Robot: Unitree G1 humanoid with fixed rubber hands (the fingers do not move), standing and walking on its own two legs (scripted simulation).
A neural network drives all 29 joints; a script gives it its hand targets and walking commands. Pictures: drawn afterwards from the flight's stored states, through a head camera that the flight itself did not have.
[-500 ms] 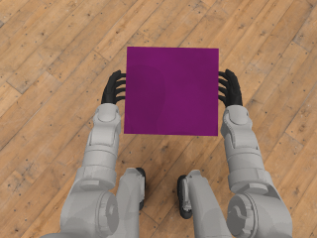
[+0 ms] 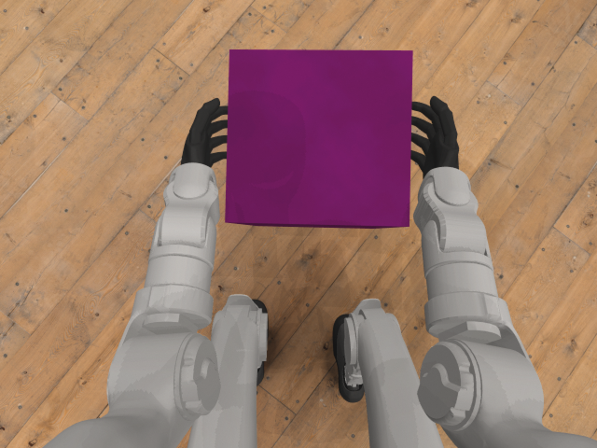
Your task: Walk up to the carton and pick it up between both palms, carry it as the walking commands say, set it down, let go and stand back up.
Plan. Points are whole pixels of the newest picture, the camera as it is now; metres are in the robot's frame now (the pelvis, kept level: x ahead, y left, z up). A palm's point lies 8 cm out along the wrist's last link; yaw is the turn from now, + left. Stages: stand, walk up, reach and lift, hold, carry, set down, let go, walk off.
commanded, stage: set down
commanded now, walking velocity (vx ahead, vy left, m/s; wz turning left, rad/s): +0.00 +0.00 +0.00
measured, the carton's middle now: (317, 159) +0.49 -0.01 -0.18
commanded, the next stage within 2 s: none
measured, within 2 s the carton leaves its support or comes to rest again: neither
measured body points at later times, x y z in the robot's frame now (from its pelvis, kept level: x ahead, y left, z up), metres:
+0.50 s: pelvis -0.01 -0.01 -0.06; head +0.31 +0.01 +0.24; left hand +0.51 +0.14 -0.20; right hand +0.50 -0.16 -0.18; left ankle +0.10 +0.12 -0.54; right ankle +0.07 -0.12 -0.54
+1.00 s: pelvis -0.04 +0.00 -0.13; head +0.36 +0.00 +0.08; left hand +0.54 +0.14 -0.32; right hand +0.52 -0.16 -0.30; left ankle +0.10 +0.12 -0.54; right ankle +0.07 -0.12 -0.54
